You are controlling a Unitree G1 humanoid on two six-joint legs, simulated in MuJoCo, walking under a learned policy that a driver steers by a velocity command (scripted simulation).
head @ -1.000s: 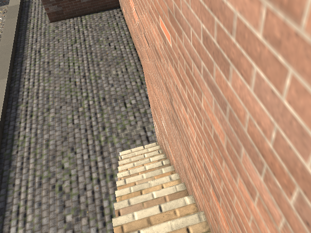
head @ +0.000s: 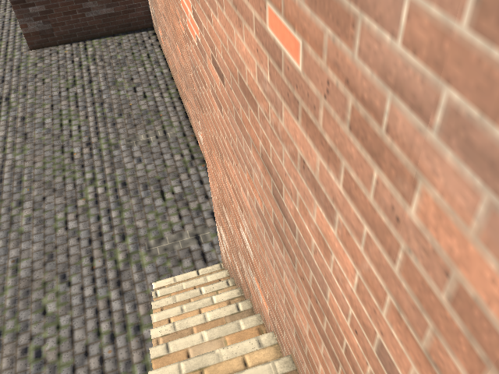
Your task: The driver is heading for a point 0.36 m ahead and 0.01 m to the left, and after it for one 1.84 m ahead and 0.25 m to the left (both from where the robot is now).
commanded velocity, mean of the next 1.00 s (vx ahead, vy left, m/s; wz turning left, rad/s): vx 0.49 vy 0.07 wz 0.00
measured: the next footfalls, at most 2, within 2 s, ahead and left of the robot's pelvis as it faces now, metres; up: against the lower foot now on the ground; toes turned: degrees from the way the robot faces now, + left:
right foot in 0.04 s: +0.11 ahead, -0.12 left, -0.20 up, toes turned -3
left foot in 0.52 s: +0.32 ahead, +0.16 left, -0.41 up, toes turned +0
